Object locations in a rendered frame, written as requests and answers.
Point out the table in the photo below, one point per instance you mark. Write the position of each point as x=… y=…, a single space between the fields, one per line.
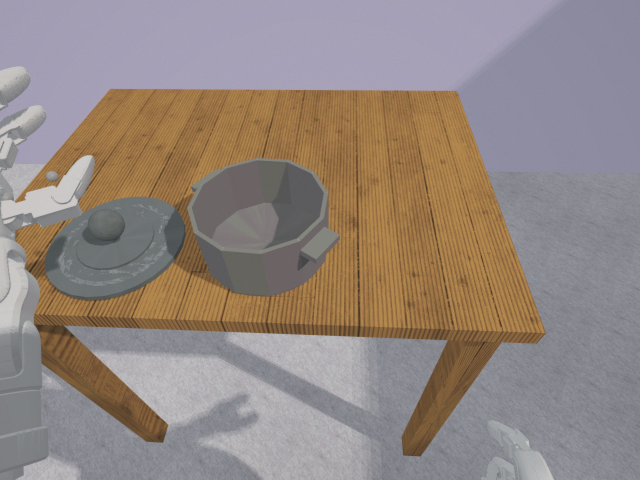
x=424 y=250

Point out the knob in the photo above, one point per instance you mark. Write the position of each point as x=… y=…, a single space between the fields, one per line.
x=106 y=224

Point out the robot left hand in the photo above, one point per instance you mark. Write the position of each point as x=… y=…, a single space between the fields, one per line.
x=45 y=206

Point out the lid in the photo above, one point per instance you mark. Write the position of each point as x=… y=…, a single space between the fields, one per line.
x=83 y=267

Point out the robot left forearm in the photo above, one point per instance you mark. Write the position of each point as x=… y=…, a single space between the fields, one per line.
x=22 y=439

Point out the robot right hand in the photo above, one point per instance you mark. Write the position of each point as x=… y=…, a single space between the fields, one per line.
x=528 y=464

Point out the pot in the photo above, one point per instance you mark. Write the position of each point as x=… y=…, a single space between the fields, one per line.
x=262 y=225

